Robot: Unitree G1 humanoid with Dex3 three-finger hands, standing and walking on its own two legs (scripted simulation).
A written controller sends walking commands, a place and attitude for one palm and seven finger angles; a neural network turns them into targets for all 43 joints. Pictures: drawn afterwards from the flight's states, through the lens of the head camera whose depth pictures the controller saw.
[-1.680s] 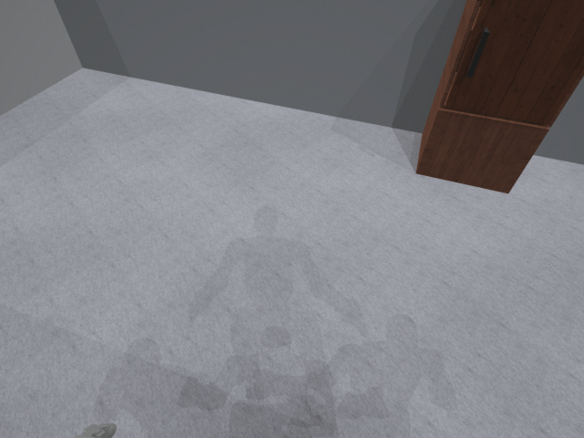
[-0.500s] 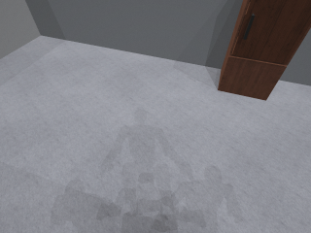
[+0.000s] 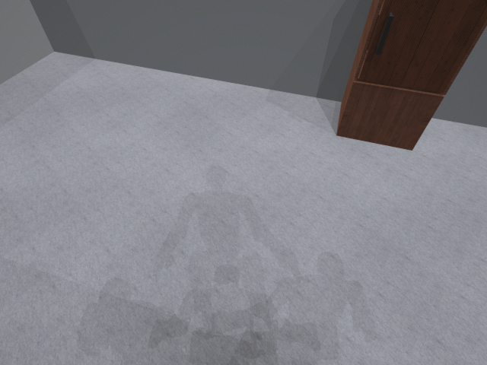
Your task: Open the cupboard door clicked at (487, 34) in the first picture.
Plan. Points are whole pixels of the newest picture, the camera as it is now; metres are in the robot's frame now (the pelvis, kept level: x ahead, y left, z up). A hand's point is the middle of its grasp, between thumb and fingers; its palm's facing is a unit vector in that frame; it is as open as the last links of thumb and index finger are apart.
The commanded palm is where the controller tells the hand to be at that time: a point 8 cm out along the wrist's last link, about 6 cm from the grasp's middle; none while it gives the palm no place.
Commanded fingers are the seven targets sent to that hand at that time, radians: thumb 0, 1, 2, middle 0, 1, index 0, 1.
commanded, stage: walk to a spot facing it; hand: left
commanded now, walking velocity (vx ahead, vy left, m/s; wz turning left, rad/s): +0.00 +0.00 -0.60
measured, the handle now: (384, 34) +1.55 -0.56 -0.10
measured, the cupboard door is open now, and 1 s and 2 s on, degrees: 0 0 0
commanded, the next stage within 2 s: none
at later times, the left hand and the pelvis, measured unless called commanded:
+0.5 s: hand out of the picture +0.04 +0.16 -0.16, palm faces -0.19 -0.96 -0.20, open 7.4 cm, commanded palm none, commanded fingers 0.00 0.90 0.90 -0.20 -0.30 -0.20 -0.30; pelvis +0.02 -0.02 +0.00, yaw -16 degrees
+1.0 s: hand (188, 259) +0.37 +0.16 -0.17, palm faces -0.50 -0.84 -0.21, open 7.4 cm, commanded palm none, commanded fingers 0.00 0.90 0.90 -0.20 -0.30 -0.20 -0.30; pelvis +0.18 +0.02 +0.00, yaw -35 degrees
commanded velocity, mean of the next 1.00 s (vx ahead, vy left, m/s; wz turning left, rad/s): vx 0.27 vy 0.00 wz -0.58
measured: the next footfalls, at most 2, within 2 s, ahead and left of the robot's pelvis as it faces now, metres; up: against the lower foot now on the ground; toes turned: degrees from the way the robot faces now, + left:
left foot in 0.72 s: +0.21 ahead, +0.09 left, +0.00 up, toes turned -21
right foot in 1.30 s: +0.32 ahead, -0.21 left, +0.00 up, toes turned -52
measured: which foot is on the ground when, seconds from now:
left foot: down 0.00-0.24, up 0.26-0.70, down 0.72-1.00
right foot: down 0.00-0.72, up 0.74-1.00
